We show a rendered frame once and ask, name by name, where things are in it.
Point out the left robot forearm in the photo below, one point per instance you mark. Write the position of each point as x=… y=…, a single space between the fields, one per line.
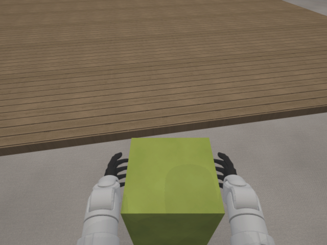
x=102 y=213

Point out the left robot hand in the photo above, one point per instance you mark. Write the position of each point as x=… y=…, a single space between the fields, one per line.
x=112 y=167

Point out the carton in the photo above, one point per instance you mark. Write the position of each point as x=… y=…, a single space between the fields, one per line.
x=171 y=194

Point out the right robot forearm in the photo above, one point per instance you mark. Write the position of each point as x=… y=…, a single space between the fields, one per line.
x=245 y=214

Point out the right robot hand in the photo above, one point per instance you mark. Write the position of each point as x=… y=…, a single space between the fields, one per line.
x=228 y=167

